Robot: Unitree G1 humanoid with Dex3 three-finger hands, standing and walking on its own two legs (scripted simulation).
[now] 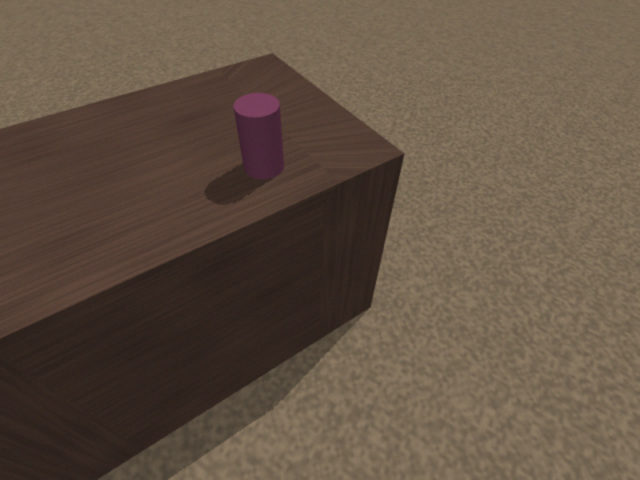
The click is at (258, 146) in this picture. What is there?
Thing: squat round
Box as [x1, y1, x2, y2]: [233, 93, 283, 179]
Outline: 251,93 238,98 234,102 233,106 244,169 246,173 252,177 262,179 269,178 278,174 283,168 279,103 278,100 272,95 265,93
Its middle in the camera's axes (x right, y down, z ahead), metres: -0.12 -0.20 +0.81
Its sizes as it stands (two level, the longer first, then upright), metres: 0.089 0.089 0.152
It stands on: a support 0.70 m high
